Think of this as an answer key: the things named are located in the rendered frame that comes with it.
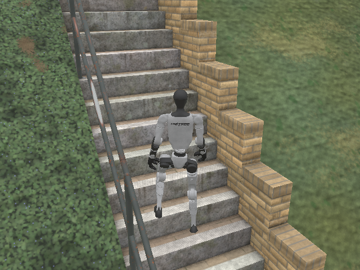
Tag stairs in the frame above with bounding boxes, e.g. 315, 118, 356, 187
59, 0, 265, 270

